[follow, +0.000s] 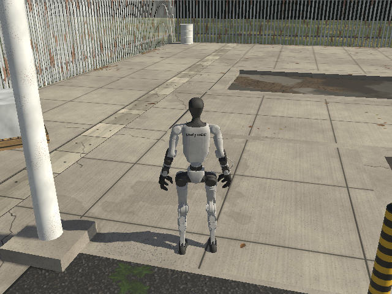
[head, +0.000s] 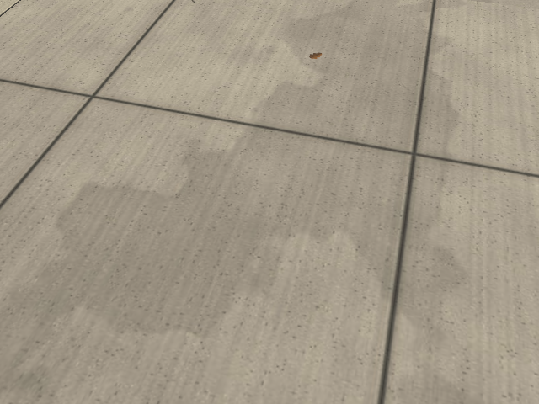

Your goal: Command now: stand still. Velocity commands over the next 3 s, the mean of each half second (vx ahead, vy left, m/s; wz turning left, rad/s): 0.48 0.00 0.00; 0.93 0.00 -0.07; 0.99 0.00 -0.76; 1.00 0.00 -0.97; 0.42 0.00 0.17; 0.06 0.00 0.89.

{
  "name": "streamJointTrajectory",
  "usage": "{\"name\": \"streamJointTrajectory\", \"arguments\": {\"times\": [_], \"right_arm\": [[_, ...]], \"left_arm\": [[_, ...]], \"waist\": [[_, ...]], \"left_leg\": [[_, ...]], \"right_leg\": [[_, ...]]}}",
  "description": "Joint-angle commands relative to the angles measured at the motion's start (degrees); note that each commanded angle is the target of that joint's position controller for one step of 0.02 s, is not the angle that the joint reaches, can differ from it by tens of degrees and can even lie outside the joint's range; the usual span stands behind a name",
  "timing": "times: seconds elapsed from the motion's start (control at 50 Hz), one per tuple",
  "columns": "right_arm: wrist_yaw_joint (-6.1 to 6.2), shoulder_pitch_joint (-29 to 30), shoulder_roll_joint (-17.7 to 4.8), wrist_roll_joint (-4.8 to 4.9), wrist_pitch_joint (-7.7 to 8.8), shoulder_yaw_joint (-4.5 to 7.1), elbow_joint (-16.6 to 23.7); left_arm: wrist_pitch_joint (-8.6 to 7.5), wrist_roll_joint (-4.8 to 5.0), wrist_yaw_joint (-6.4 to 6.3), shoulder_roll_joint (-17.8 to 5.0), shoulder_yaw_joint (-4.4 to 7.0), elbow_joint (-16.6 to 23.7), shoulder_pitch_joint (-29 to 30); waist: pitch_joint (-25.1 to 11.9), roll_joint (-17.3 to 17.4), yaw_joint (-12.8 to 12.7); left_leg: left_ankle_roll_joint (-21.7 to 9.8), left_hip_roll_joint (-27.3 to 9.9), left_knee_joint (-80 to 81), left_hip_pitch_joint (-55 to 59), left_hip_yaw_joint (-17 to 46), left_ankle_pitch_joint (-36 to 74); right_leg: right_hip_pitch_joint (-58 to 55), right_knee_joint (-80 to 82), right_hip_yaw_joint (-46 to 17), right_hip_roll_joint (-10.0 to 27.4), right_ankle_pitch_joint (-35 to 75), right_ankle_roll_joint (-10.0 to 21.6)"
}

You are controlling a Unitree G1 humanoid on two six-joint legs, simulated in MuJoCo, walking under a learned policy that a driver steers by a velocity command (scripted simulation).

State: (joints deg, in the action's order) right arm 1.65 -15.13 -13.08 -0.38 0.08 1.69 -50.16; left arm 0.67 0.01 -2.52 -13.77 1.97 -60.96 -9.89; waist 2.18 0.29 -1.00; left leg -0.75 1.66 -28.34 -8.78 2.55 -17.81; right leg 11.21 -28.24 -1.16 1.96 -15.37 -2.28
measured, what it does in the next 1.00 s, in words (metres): walks ahead: left foot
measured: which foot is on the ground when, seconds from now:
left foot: down 0.00-0.32, up 0.34-0.78, down 0.80-1.00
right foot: down 0.00-0.82, up 0.84-1.00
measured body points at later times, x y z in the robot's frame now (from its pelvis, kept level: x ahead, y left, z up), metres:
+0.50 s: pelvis +0.12 -0.07 +0.00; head +0.12 -0.09 +0.45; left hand +0.07 +0.18 -0.13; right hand +0.25 -0.32 -0.12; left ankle +0.11 +0.07 -0.65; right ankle +0.06 -0.16 -0.74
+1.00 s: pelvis +0.51 -0.03 +0.00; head +0.53 -0.04 +0.45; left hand +0.61 +0.23 -0.13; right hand +0.49 -0.30 -0.14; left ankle +0.49 +0.03 -0.74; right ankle +0.50 -0.18 -0.64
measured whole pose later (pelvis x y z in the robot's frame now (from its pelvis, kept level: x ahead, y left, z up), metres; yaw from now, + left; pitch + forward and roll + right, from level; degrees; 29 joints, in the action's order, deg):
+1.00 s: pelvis +0.51 -0.03 +0.00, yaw -3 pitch +0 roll +2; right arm -0.9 -21.8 -15.3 -1.7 5.5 3.6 -56.7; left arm -3.7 -1.2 2.2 -14.3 2.6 -51.7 -13.8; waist 1.5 -1.5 0.3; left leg -5.3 4.7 -22.7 -8.0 -8.9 -14.9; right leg 34.0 -72.0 -3.2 5.3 -10.4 6.3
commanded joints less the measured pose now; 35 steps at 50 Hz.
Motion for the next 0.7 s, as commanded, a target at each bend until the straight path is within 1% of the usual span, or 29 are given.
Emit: {"name": "streamJointTrajectory", "arguments": {"times": [0.02, 0.06, 0.08, 0.1, 0.12, 0.14, 0.16, 0.18, 0.2, 0.22, 0.24, 0.26, 0.28, 0.3, 0.32, 0.34, 0.36, 0.38, 0.4, 0.42, 0.44, 0.46, 0.48, 0.5, 0.54, 0.6, 0.66, 0.68, 0.7], "right_arm": [[0.27, -1.51, -5.88, 0.07, 0.61, 1.21, 1.08], [0.32, -1.72, -5.74, 0.10, 0.62, 1.11, 0.16], [0.51, -3.55, -6.45, 0.45, 0.38, 1.46, -1.02], [0.57, -4.47, -8.17, 1.08, 0.17, 2.08, -1.23], [0.52, -6.40, -9.61, 1.53, 0.48, 2.52, -1.21], [0.35, -8.23, -12.04, 2.05, 1.49, 3.18, -1.47], [0.38, -6.60, -13.28, 2.30, 2.62, 3.68, -1.09], [0.30, -5.59, -11.81, 1.59, 3.68, 3.37, -0.47], [0.07, -3.47, -10.05, 1.30, 4.49, 2.88, 0.65], [-0.26, -1.55, -9.36, 1.80, 4.79, 2.70, 1.68], [-0.44, -0.52, -9.97, 2.54, 4.75, 2.85, 2.17], [-0.56, 0.55, -10.89, 2.87, 4.58, 3.09, 2.49], [-0.62, 1.12, -11.66, 2.82, 4.21, 3.28, 2.59], [-1.45, 1.07, -13.18, -2.12, 3.27, 4.31, 0.62], [-1.63, 1.52, -11.38, -2.77, 3.30, 4.10, 0.97], [-1.85, 5.81, -6.74, -2.72, 3.94, 2.85, 2.58], [-2.01, 10.44, 0.77, -2.23, 4.93, 0.98, 6.90], [-2.72, 8.48, -0.06, -1.32, 5.21, 0.87, 8.39], [-3.30, 8.78, -3.23, -1.28, 5.22, 1.31, 8.25], [-3.97, 6.86, -5.26, -2.08, 5.14, 1.71, 6.88], [-4.43, 4.69, -5.82, -2.90, 4.73, 1.93, 5.72], [-5.03, 4.81, -5.92, -3.29, 4.02, 1.90, 5.36], [-5.45, 6.15, -5.19, -3.04, 3.32, 1.65, 5.89], [-5.55, 8.16, -4.81, -2.65, 2.80, 1.42, 6.62], [-5.43, 13.40, -4.75, -2.25, 2.27, 1.10, 8.29], [-5.42, 20.39, -3.78, -1.46, 2.27, 0.32, 10.80], [-5.41, 25.25, -3.29, -1.17, 2.26, -0.29, 12.72], [-5.30, 25.85, -3.40, -1.24, 2.35, -0.36, 13.09], [-5.06, 25.60, -3.56, -1.30, 2.45, -0.37, 13.19]], "left_arm": [[-0.40, -0.01, -0.28, -6.40, 1.08, 0.91, -0.56], [-0.38, 0.00, -0.34, -6.20, 1.04, 0.39, -0.86], [-0.27, 0.33, -0.40, -5.72, 1.06, -0.59, -2.83], [-0.35, 0.98, -0.31, -5.95, 1.28, -0.47, -2.86], [-1.01, 1.08, -0.06, -6.32, 1.36, 1.25, 0.22], [-2.46, 1.63, 0.55, -4.01, 0.69, 4.14, 4.68], [-3.93, 2.19, 1.25, -3.32, 0.41, 6.08, 7.35], [-5.14, 2.34, 1.84, -5.09, 0.91, 6.96, 8.28], [-6.12, 2.57, 2.34, -5.44, 1.12, 7.21, 7.25], [-6.83, 2.66, 2.76, -5.12, 1.02, 7.30, 5.67], [-7.36, 2.51, 3.08, -4.60, 0.85, 6.95, 3.97], [-7.70, 2.15, 3.25, -4.27, 0.90, 5.97, 1.67], [-7.84, 1.84, 3.39, -3.99, 1.11, 4.25, -2.06], [-5.46, -2.35, 4.61, -4.42, 1.69, 3.22, -9.16], [-4.42, -2.57, 4.29, -5.41, 2.65, 0.79, -16.28], [-4.69, -3.17, 3.57, -8.47, 3.60, -1.01, -26.15], [-5.24, -3.89, 3.35, -11.33, 3.04, -0.90, -29.85], [-4.76, -3.49, 3.21, -11.29, 2.80, 0.74, -20.75], [-5.08, -2.63, 3.26, -10.33, 2.78, 3.83, -13.12], [-5.74, -1.88, 3.57, -8.77, 2.47, 4.97, -9.92], [-6.22, -1.61, 3.58, -7.70, 2.07, 5.48, -8.91], [-6.73, -1.68, 3.35, -6.05, 1.55, 4.99, -10.05], [-7.12, -1.55, 3.24, -5.11, 1.27, 3.86, -12.32], [-7.36, -1.30, 3.21, -4.87, 1.25, 3.06, -14.35], [-7.55, -0.90, 3.22, -4.94, 1.25, 2.34, -17.65], [-7.83, -0.85, 3.03, -4.89, 1.07, 2.38, -19.43], [-8.05, -0.72, 2.58, -5.25, 0.98, 1.67, -21.24], [-7.98, -0.67, 2.53, -5.58, 0.97, 1.38, -21.49], [-7.86, -0.77, 2.53, -6.04, 0.96, 1.20, -21.23]], "waist": [[-0.49, -0.05, -0.01], [-0.32, -0.05, -0.01], [-2.83, 1.03, 0.20], [-0.65, 2.55, 0.91], [3.60, 4.44, 2.62], [6.84, 9.97, 4.01], [9.61, 13.01, 3.93], [9.97, 11.41, 3.85], [8.59, 9.16, 2.53], [6.69, 7.48, 1.54], [4.68, 7.57, 0.83], [2.71, 8.03, -0.29], [1.28, 7.76, -2.16], [-0.80, 4.99, -5.57], [-1.15, -0.14, -8.27], [-2.99, -12.12, -13.85], [-2.90, -20.94, -12.99], [0.53, -13.36, -6.24], [4.01, -5.49, -2.60], [2.65, -1.33, -0.59], [0.81, -2.58, 0.73], [1.18, -4.18, 0.57], [2.45, -5.21, 0.31], [4.08, -4.91, -0.03], [5.82, -2.88, -1.25], [7.11, -3.44, -2.29], [8.37, -4.04, -3.04], [8.26, -4.12, -2.87], [7.47, -4.34, -2.21]], "left_leg": [[-0.61, -2.41, 5.40, -3.36, 1.88, 12.75], [-0.57, -2.35, 5.55, -3.45, 1.76, 12.40], [-1.56, -1.46, 6.14, -2.33, 1.36, -1.66], [-3.54, -2.48, 7.86, -3.98, 4.00, -21.12], [-6.35, -6.44, 11.84, -5.46, 10.43, -34.16], [-10.26, -13.58, 18.39, -4.92, 21.31, -39.97], [-13.55, -19.77, 23.27, -5.45, 29.58, -36.55], [-14.58, -22.16, 24.39, -3.47, 32.11, -30.05], [-13.80, -22.09, 23.46, -0.35, 30.59, -24.83], [-12.08, -20.81, 22.49, 1.17, 26.48, -20.49], [-10.09, -18.42, 21.84, 0.01, 20.74, -16.22], [-8.58, -14.64, 20.77, -3.76, 14.85, -12.80], [-8.01, -11.68, 17.96, -8.15, 10.43, -12.44], [-9.25, -8.15, 13.20, -12.72, 6.40, -19.08], [-9.07, -5.94, 4.30, -21.32, 4.38, -17.90], [-7.57, -0.60, -19.25, -31.46, -1.90, -11.01], [-6.93, 5.15, -37.34, -43.71, 2.02, -13.91], [-7.81, 0.80, -44.34, -48.93, 7.77, -5.86], [-7.15, -4.41, -45.47, -50.06, 5.91, 1.96], [-5.60, -7.31, -42.26, -44.98, 4.07, 6.17], [-4.06, -8.25, -39.66, -40.12, 2.42, 7.06], [-2.72, -8.51, -39.58, -38.21, 0.61, 8.74], [-1.91, -8.59, -39.27, -38.61, -0.62, 10.61], [-1.39, -8.65, -37.98, -40.41, -1.60, 12.04], [-0.70, -8.27, -33.04, -42.67, -3.72, 14.00], [-0.55, -7.04, -21.07, -39.36, -6.23, 17.26], [-2.66, -6.03, -12.01, -35.00, -8.68, 18.94], [-3.72, -5.34, -9.74, -33.68, -9.44, 18.07], [-5.01, -4.10, -7.50, -30.86, -10.42, 16.35]], "right_leg": [[-1.95, 3.39, -0.31, 0.37, 10.02, 0.99], [-1.86, 3.50, -0.24, 0.28, 9.81, 1.02], [-1.89, 1.37, 2.41, -1.97, -2.78, 1.56], [2.43, -1.39, 3.55, -3.31, -16.86, 2.48], [9.88, -5.03, 2.97, -3.13, -23.71, 3.18], [15.52, -11.74, 4.45, -3.31, -17.57, 3.25], [19.55, -18.51, 2.35, -0.54, -10.32, 4.05], [24.18, -23.97, -0.81, 2.09, -11.60, 5.11], [27.28, -26.17, -2.09, 3.95, -11.47, 6.15], [26.97, -22.91, -2.07, 5.01, -10.53, 6.76], [21.44, -15.99, -0.67, 4.86, -9.07, 6.88], [12.26, -9.94, 2.18, 2.79, -7.21, 6.35], [3.24, -5.89, 6.15, -0.19, -2.81, 5.00], [-7.23, -0.18, 13.12, -5.22, -2.03, 4.15], [-18.81, -0.59, 13.52, -6.48, -1.97, 3.43], [-27.59, 5.67, -1.66, 3.95, -13.17, 4.86], [-24.79, 18.31, -32.48, 17.90, -35.35, 8.36], [-18.06, 24.33, -45.19, 22.69, -44.85, 13.66], [-13.51, 22.75, -39.89, 22.93, -40.09, 14.00], [-10.36, 21.37, -30.37, 18.66, -31.37, 12.67], [-8.19, 22.42, -24.04, 15.16, -26.20, 11.53], [-6.51, 23.95, -19.57, 12.62, -21.96, 11.25], [-5.92, 24.99, -16.74, 11.29, -18.73, 11.52], [-6.47, 25.80, -14.58, 10.50, -15.29, 11.94], [-8.32, 27.26, -10.57, 9.55, -8.16, 12.55], [-9.37, 29.23, -5.31, 8.48, 2.33, 12.66], [-13.47, 32.02, -1.97, 10.05, 14.12, 12.83], [-15.97, 31.27, -0.59, 10.43, 20.10, 12.71], [-18.00, 29.04, 1.32, 10.46, 29.28, 12.28]]}}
